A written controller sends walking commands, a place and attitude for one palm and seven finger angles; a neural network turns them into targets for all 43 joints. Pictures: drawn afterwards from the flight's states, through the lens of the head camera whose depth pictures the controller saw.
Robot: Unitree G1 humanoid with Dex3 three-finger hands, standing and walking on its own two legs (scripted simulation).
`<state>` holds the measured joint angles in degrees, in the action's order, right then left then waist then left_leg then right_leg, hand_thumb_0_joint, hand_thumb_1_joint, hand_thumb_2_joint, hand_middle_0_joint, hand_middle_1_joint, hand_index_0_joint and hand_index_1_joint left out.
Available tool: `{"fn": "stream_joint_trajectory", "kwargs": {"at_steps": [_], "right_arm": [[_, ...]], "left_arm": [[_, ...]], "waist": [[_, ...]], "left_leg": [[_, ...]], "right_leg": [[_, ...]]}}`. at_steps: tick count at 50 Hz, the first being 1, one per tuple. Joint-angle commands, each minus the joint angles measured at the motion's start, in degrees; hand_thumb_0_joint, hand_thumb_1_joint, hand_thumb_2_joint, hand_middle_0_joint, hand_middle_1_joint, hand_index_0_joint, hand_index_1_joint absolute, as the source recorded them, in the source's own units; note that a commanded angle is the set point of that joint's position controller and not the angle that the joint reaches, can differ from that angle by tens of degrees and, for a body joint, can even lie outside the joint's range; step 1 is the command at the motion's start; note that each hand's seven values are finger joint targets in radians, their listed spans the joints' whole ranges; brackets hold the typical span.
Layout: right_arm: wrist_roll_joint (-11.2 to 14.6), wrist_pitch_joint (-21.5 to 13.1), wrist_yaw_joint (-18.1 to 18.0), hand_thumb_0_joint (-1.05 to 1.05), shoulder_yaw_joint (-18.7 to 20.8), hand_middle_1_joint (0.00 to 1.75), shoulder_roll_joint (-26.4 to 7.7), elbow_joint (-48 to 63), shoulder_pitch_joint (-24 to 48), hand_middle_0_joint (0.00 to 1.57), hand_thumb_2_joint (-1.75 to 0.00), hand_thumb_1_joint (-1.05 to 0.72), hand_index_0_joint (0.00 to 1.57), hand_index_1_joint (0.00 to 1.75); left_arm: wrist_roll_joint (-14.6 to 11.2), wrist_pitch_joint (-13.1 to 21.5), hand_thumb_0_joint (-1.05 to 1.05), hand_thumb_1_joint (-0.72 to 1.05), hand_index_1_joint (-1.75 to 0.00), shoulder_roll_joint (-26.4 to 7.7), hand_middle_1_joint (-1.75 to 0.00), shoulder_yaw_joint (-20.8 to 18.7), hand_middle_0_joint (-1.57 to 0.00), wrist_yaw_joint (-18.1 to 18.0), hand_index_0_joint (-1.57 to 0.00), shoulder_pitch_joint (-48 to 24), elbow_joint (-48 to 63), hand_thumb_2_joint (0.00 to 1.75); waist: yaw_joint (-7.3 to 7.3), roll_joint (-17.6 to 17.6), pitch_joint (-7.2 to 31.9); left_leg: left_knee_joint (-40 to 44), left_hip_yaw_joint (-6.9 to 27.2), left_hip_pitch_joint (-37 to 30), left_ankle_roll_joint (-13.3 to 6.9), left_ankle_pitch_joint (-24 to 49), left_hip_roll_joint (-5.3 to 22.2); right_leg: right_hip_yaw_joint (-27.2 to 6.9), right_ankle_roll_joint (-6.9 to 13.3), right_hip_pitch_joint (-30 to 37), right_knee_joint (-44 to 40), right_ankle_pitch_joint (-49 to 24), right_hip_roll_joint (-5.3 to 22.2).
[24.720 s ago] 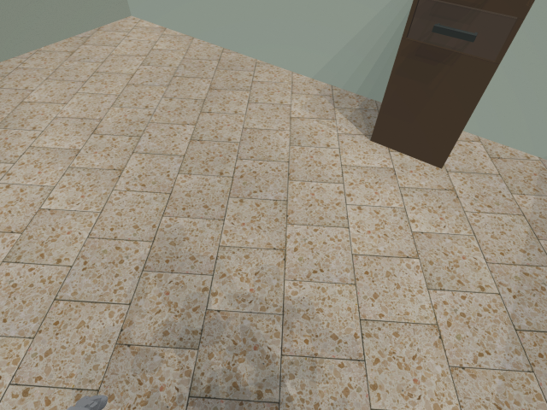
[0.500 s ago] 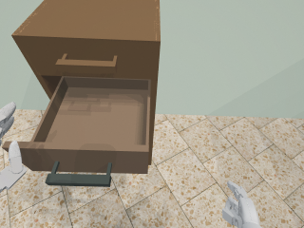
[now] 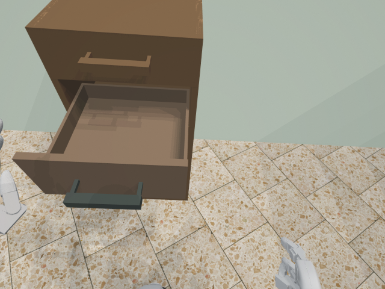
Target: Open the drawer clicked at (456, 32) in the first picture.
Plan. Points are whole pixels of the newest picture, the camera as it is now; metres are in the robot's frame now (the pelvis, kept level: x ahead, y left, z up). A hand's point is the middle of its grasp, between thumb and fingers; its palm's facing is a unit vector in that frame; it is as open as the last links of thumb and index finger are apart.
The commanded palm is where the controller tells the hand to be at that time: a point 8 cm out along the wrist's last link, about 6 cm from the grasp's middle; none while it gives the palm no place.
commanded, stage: step back with the hand held close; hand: left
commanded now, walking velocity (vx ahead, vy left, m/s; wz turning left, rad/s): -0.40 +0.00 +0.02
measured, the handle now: (106, 192) +0.33 +0.23 -0.06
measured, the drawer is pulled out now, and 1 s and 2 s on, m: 0.28 0.28 0.28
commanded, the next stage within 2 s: stop stepping back and stand still in 0.28 s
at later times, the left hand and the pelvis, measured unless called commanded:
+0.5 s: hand out of the picture +0.08 +0.20 +0.17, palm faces +0.28 -0.83 -0.49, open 7.4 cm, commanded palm +0.01 +0.25 +0.19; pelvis -0.12 -0.03 +0.00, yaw -2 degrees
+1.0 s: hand out of the picture +0.00 +0.20 +0.18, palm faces +0.37 -0.79 -0.49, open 7.4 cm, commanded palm -0.05 +0.24 +0.19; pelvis -0.18 -0.04 +0.01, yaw +0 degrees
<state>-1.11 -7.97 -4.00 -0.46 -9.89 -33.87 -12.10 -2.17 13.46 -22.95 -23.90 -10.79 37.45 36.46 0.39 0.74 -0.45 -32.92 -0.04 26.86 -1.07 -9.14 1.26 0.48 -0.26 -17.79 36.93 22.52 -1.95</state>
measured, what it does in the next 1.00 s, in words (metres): walks backwards: right foot, then left foot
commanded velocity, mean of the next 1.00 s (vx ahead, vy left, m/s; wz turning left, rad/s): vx -0.02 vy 0.03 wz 0.02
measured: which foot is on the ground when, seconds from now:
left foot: down 0.00-0.10, up 0.12-0.28, down 0.30-0.54, up 0.56-0.78, down 0.80-1.00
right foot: up 0.00-0.02, down 0.04-0.32, up 0.34-0.50, down 0.52-1.00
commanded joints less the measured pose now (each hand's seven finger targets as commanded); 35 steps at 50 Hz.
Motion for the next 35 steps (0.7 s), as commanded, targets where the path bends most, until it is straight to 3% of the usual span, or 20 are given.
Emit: {"fn": "stream_joint_trajectory", "kwargs": {"at_steps": [1, 3, 5, 6, 7, 9, 12, 13, 14, 16, 17, 21, 23, 25, 26, 28, 29, 30, 32, 35], "right_arm": [[0.1, -4.1, 0.2, 0.00, 2.6, 0.30, -9.6, 6.3, 6.2, 0.20, -0.90, -0.90, 0.20, 0.30], [1.3, -3.8, 0.7, 0.00, 3.2, 0.30, -9.5, 7.0, 6.5, 0.20, -0.90, -0.90, 0.20, 0.30], [2.9, -2.6, 0.9, 0.00, 4.1, 0.30, -8.7, 8.3, 6.8, 0.20, -0.90, -0.90, 0.20, 0.30], [3.3, -1.6, 0.9, 0.00, 4.3, 0.30, -7.9, 8.6, 7.9, 0.20, -0.90, -0.90, 0.20, 0.30], [3.0, -0.7, 0.7, 0.00, 4.2, 0.30, -7.1, 8.5, 9.4, 0.20, -0.90, -0.90, 0.20, 0.30], [1.9, 0.9, 0.2, 0.00, 2.2, 0.30, -4.7, 8.5, 11.1, 0.20, -0.90, -0.90, 0.20, 0.30], [1.4, 2.4, -1.1, 0.00, 1.7, 0.30, -5.6, 7.8, 9.7, 0.20, -0.90, -0.90, 0.20, 0.30], [1.5, 2.5, -1.2, 0.00, 2.4, 0.30, -6.5, 7.7, 8.7, 0.20, -0.90, -0.90, 0.20, 0.30], [1.9, 2.3, -1.2, 0.00, 3.7, 0.30, -7.3, 7.9, 9.7, 0.20, -0.90, -0.90, 0.20, 0.30], [2.0, 0.1, 0.7, 0.00, 5.0, 0.30, -8.1, 9.3, 7.0, 0.20, -0.90, -0.90, 0.20, 0.30], [0.6, -0.9, 0.8, 0.00, 4.3, 0.30, -7.6, 9.3, 7.5, 0.20, -0.90, -0.90, 0.20, 0.30], [1.0, -2.1, 1.4, 0.00, 4.1, 0.30, -8.2, 7.4, 5.0, 0.20, -0.90, -0.90, 0.20, 0.30], [1.7, -2.0, 1.5, 0.00, 3.2, 0.30, -8.7, 8.5, 5.9, 0.20, -0.90, -0.90, 0.20, 0.30], [2.3, -1.5, 0.9, 0.00, 2.6, 0.30, -8.8, 9.2, 6.2, 0.20, -0.90, -0.90, 0.20, 0.30], [2.4, -0.9, 0.9, 0.00, 2.6, 0.30, -8.2, 9.3, 6.0, 0.20, -0.90, -0.90, 0.20, 0.30], [2.9, 0.1, 0.6, 0.00, 3.7, 0.30, -8.1, 8.3, 4.3, 0.20, -0.90, -0.90, 0.20, 0.30], [2.4, 0.8, 0.9, 0.00, 3.9, 0.30, -9.2, 7.7, 4.4, 0.20, -0.90, -0.90, 0.20, 0.30], [2.0, 1.1, 0.8, 0.00, 3.3, 0.30, -8.0, 7.1, 4.9, 0.20, -0.90, -0.90, 0.20, 0.30], [1.6, 1.1, 0.5, 0.00, 2.7, 0.30, -8.0, 7.4, 7.0, 0.20, -0.90, -0.90, 0.20, 0.30], [1.5, -0.3, 0.2, 0.00, 2.6, 0.30, -7.9, 7.3, 7.1, 0.20, -0.90, -0.90, 0.20, 0.30]], "left_arm": [[-0.9, 4.2, 0.00, 0.90, -0.30, -7.4, -0.30, -3.8, -0.20, 1.0, -0.20, -2.3, 12.7, 0.90], [-1.2, 4.2, 0.00, 0.90, -0.30, -7.2, -0.30, -3.9, -0.20, 2.0, -0.20, -2.3, 11.9, 0.90], [-1.9, 3.5, 0.00, 0.90, -0.30, -8.9, -0.30, -4.6, -0.20, 2.4, -0.20, 0.5, 10.6, 0.90], [-1.9, 3.5, 0.00, 0.90, -0.30, -9.6, -0.30, -5.5, -0.20, 2.1, -0.20, 0.1, 9.6, 0.90], [-1.7, 3.2, 0.00, 0.90, -0.30, -9.8, -0.30, -6.1, -0.20, 1.8, -0.20, 0.7, 9.0, 0.90], [-0.9, 2.3, 0.00, 0.90, -0.30, -9.1, -0.30, -7.1, -0.20, 1.6, -0.20, 1.4, 6.6, 0.90], [0.0, 1.9, 0.00, 0.90, -0.30, -8.2, -0.30, -5.9, -0.20, 1.1, -0.20, 1.9, 7.3, 0.90], [-0.3, 2.2, 0.00, 0.90, -0.30, -8.2, -0.30, -5.1, -0.20, 1.1, -0.20, 1.2, 9.8, 0.90], [-0.2, 2.4, 0.00, 0.90, -0.30, -9.0, -0.30, -4.8, -0.20, 1.0, -0.20, 0.9, 10.9, 0.90], [-0.9, 3.0, 0.00, 0.90, -0.30, -8.2, -0.30, -4.1, -0.20, 1.8, -0.20, 4.0, 11.9, 0.90], [-1.1, 3.0, 0.00, 0.90, -0.30, -9.3, -0.30, -5.0, -0.20, 2.0, -0.20, 4.2, 15.1, 0.90], [-0.7, 1.8, 0.00, 0.90, -0.30, -7.2, -0.30, -4.5, -0.20, 1.0, -0.20, 4.1, 17.9, 0.90], [-1.1, 0.5, 0.00, 0.90, -0.30, -7.6, -0.30, -5.0, -0.20, 0.6, -0.20, 3.9, 16.1, 0.90], [-1.1, -0.1, 0.00, 0.90, -0.30, -8.4, -0.30, -5.7, -0.20, 0.3, -0.20, 2.2, 13.7, 0.90], [-0.8, 0.0, 0.00, 0.90, -0.30, -9.5, -0.30, -6.3, -0.20, 0.3, -0.20, 1.0, 11.8, 0.90], [-1.5, -1.2, 0.00, 0.90, -0.30, -8.2, -0.30, -4.9, -0.20, 0.3, -0.20, -1.0, 6.9, 0.90], [-1.1, -1.3, 0.00, 0.90, -0.30, -8.0, -0.30, -4.7, -0.20, 0.5, -0.20, -1.6, 6.4, 0.90], [-1.2, -1.2, 0.00, 0.90, -0.30, -7.3, -0.30, -4.0, -0.20, 0.6, -0.20, -1.3, 5.2, 0.90], [-0.3, -0.5, 0.00, 0.90, -0.30, -6.7, -0.30, -2.9, -0.20, 0.9, -0.20, -1.2, 3.9, 0.90], [1.1, 0.4, 0.00, 0.90, -0.30, -7.3, -0.30, -2.5, -0.20, 0.4, -0.20, -1.2, 6.3, 0.90]], "waist": [[-0.60, -12.7, 10.0], [-1.01, -7.8, 12.9], [0.01, 5.0, 14.2], [-0.13, 9.1, 11.3], [-0.61, 8.2, 7.9], [-0.02, 8.3, 6.3], [1.19, 5.2, 7.4], [1.64, 1.2, 8.9], [0.77, -6.0, 10.0], [-0.46, -10.6, 15.1], [-0.81, -17.2, 15.3], [-0.07, -12.9, 12.3], [0.21, -13.5, 8.4], [0.24, -9.0, 5.3], [0.99, -1.9, 4.3], [1.00, 12.8, 3.5], [1.38, 10.3, 2.7], [2.15, 8.2, 1.9], [1.89, 6.1, 1.2], [0.56, 8.1, 1.6]], "left_leg": [[8.9, 10.9, -13.5, -4.6, 19.6, 13.1], [4.2, 6.6, -15.3, -2.2, 18.5, 9.9], [-8.2, -0.3, -14.9, 1.2, 3.1, 1.5], [-17.4, -0.2, -9.1, 2.3, -10.2, -2.0], [-25.1, 2.7, -3.9, 2.4, -16.2, -2.7], [-19.6, 4.1, 1.5, 2.6, -19.4, -0.9], [6.1, 0.1, -3.1, 2.3, -8.1, -1.0], [14.8, -0.2, -8.0, 1.8, 6.8, 0.8], [14.7, 4.9, -13.8, -0.3, 27.2, 8.3], [9.2, 9.0, -22.3, -4.4, 45.6, 16.5], [10.7, 12.0, -18.2, -6.3, 43.0, 18.5], [9.0, 6.8, -18.6, -5.7, 31.9, 14.7], [10.7, 5.8, -11.3, -4.6, 12.0, 12.7], [8.8, 3.4, -3.1, -2.2, -13.9, 8.1], [1.6, -0.4, -2.3, 0.2, -19.8, 3.4], [-23.1, 0.1, -4.5, 2.1, -16.1, -2.0], [-29.5, 1.2, -3.3, 2.0, -14.1, -1.9], [-29.9, 2.5, -1.4, 1.8, -13.1, -0.7], [-20.5, 0.6, -3.1, 1.2, -12.4, 0.4], [-1.3, -2.0, -8.9, -1.0, -15.0, 0.2]], "right_leg": [[-0.4, 0.0, 3.2, -10.3, -5.2, 1.1], [-1.0, 0.7, 5.3, -13.5, -16.6, 2.7], [-10.5, 5.0, 1.0, -17.0, -30.0, 13.5], [-15.6, 8.5, -1.2, -19.2, -31.5, 20.0], [-16.4, 11.4, -2.5, -19.6, -32.5, 22.2], [-11.3, 11.0, 3.3, -15.5, -44.2, 20.0], [-5.3, 5.1, 10.2, -8.4, -52.0, 13.1], [-3.1, 2.4, 10.6, -4.4, -47.5, 10.1], [-0.8, -0.1, 6.7, -0.9, -34.0, 6.1], [-1.2, 0.5, -2.6, 6.3, -1.7, 3.0], [-1.3, -0.3, -3.7, 11.3, 4.9, 3.2], [0.3, -0.8, -3.6, 9.0, 2.8, 2.2], [2.0, -1.2, 2.2, -0.1, 1.9, 2.5], [2.8, -1.0, 10.5, -13.5, -5.3, 3.5], [-2.3, 1.6, 8.8, -19.7, -3.5, 7.9], [-24.0, 9.2, -5.4, -29.6, 14.1, 22.4], [-23.4, 9.8, -6.0, -29.4, 11.2, 22.0], [-18.0, 9.4, -4.9, -27.2, 7.8, 21.3], [-11.0, 7.4, -3.8, -25.9, 3.3, 18.2], [-9.7, 6.6, -0.4, -25.6, 4.1, 17.3]]}}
